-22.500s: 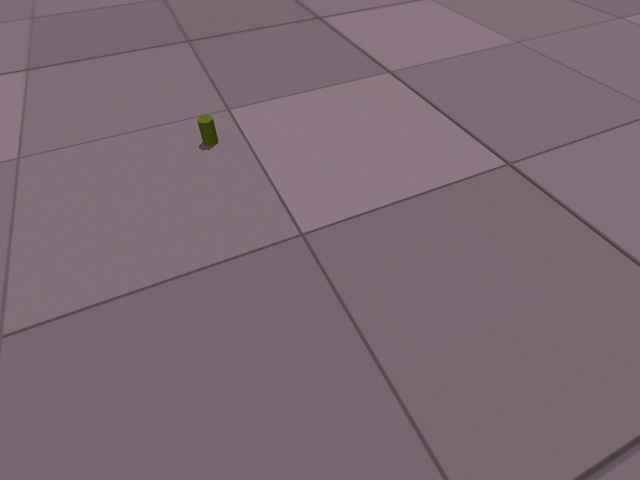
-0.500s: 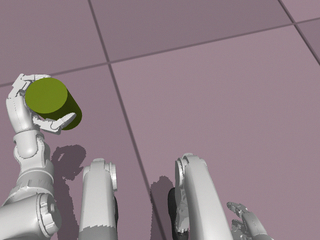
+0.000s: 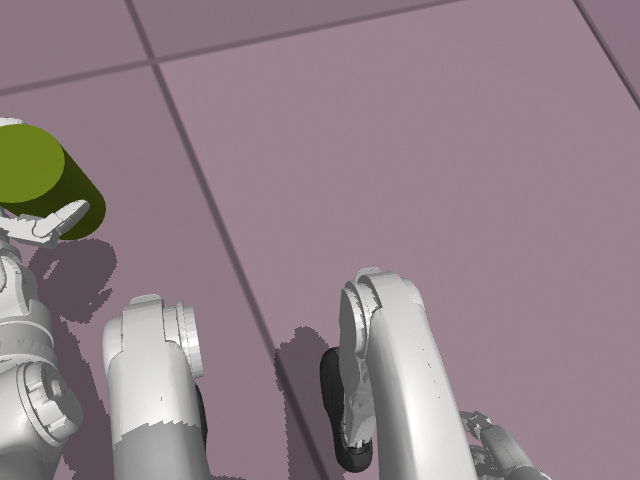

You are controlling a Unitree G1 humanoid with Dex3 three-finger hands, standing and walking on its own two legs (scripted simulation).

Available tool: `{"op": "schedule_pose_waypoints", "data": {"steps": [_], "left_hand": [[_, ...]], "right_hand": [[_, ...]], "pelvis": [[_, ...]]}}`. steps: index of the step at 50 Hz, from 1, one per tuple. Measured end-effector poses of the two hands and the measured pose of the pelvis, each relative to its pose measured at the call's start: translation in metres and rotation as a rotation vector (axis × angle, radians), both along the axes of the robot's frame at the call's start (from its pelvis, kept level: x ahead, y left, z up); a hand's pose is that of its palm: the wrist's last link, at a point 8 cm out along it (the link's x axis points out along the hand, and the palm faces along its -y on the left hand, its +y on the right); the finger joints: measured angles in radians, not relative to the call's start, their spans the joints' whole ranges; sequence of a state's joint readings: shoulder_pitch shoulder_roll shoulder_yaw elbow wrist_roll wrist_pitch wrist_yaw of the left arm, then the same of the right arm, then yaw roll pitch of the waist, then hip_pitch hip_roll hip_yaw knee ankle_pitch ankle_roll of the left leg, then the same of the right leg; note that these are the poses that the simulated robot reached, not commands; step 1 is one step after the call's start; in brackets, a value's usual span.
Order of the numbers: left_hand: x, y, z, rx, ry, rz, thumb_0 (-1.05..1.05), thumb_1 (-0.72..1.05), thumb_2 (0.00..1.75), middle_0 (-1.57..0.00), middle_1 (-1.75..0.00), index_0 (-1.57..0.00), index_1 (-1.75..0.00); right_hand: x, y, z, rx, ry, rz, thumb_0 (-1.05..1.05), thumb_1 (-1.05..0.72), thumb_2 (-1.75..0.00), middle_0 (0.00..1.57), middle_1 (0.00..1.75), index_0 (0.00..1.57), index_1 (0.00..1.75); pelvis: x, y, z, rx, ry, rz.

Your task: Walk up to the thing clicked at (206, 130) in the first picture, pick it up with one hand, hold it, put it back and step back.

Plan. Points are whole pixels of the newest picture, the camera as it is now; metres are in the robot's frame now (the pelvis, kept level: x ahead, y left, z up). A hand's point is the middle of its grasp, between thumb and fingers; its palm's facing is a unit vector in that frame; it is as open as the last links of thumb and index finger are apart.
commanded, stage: crouch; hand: left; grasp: from the side
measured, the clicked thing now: (48, 189) +0.46 +0.28 -0.10
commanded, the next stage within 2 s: lower in 0.42 s
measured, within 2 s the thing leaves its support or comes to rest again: rests again in 1.46 s
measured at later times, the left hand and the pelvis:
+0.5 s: hand (49, 198) +0.46 +0.29 -0.13, palm faces +0.34 -0.94 -0.04, open 11.4 cm; pelvis +0.00 +0.01 -0.03, yaw -3 degrees
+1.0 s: hand (68, 212) +0.47 +0.29 -0.19, palm faces +0.38 -0.92 -0.03, open 11.4 cm; pelvis +0.00 +0.01 -0.04, yaw -6 degrees
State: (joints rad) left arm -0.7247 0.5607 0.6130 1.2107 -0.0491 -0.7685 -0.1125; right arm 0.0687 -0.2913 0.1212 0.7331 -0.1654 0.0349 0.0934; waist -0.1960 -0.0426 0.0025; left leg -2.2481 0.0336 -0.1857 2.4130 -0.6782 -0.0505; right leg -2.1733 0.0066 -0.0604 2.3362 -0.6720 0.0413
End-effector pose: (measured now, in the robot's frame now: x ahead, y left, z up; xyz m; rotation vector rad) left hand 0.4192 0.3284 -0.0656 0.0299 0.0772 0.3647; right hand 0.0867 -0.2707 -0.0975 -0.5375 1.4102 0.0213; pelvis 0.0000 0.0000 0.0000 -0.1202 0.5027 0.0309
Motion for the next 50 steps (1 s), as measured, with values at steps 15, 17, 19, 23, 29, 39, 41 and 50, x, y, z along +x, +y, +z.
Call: {"op": "schedule_pose_waypoints", "data": {"steps": [15,17,19,23,29,39,41,50], "left_hand": [[0.003,0.005,-0.046,-0.009,0.002,-0.006,-0.04,-0.59,1.06,-0.63,-1.0,-0.67,-1.03],[0.004,0.006,-0.05,-0.006,0.002,-0.01,-0.04,-0.59,1.06,-0.63,-1.0,-0.67,-1.03],[0.004,0.006,-0.054,-0.005,0.004,-0.014,-0.04,-0.59,1.06,-0.63,-1.0,-0.67,-1.03],[0.006,0.005,-0.06,-0.006,0.008,-0.016,-0.04,-0.59,1.06,-0.63,-1.0,-0.67,-1.03],[0.005,0.004,-0.068,-0.008,0.012,-0.014,-0.04,-0.59,1.06,-0.63,-1.0,-0.67,-1.03],[0.004,0.003,-0.096,-0.028,0.039,0.019,-0.04,-0.59,1.06,-0.63,-0.99,-0.67,-1.02],[0.004,0.003,-0.103,-0.025,0.042,0.011,-0.04,-0.59,1.06,-0.63,-0.99,-0.67,-1.02],[0.006,0.004,-0.124,-0.028,0.033,0.028,-0.04,-0.58,1.06,-0.63,-0.99,-0.67,-1.02]], "right_hand": [[0.006,-0.003,-0.008,-0.056,0.043,0.083,0.0,-0.93,-0.91,0.2,0.3,0.21,0.3],[0.007,-0.002,-0.008,-0.061,0.047,0.092,0.0,-0.93,-0.91,0.2,0.3,0.21,0.3],[0.008,-0.001,-0.008,-0.063,0.052,0.1,0.0,-0.93,-0.91,0.2,0.3,0.21,0.3],[0.009,0.001,-0.007,-0.067,0.058,0.118,0.0,-0.93,-0.91,0.2,0.3,0.21,0.3],[0.01,0.001,-0.005,-0.075,0.066,0.137,0.0,-0.93,-0.91,0.2,0.3,0.21,0.3],[0.009,0.003,0.0,-0.103,0.083,0.2,0.0,-0.93,-0.91,0.2,0.3,0.21,0.3],[0.008,0.003,0.001,-0.113,0.091,0.217,0.0,-0.93,-0.91,0.2,0.3,0.21,0.3],[0.006,0.006,0.007,-0.152,0.127,0.286,0.0,-0.93,-0.9,0.2,0.3,0.21,0.3]], "pelvis": [[0.002,0.005,-0.023,-0.036,-0.047,-0.019],[0.002,0.005,-0.024,-0.041,-0.051,-0.02],[0.002,0.006,-0.025,-0.047,-0.055,-0.021],[0.002,0.007,-0.026,-0.055,-0.062,-0.023],[0.002,0.007,-0.027,-0.064,-0.073,-0.027],[-0.001,0.009,-0.034,-0.085,-0.116,-0.042],[-0.002,0.01,-0.036,-0.09,-0.126,-0.045],[-0.004,0.014,-0.041,-0.117,-0.164,-0.056]]}}
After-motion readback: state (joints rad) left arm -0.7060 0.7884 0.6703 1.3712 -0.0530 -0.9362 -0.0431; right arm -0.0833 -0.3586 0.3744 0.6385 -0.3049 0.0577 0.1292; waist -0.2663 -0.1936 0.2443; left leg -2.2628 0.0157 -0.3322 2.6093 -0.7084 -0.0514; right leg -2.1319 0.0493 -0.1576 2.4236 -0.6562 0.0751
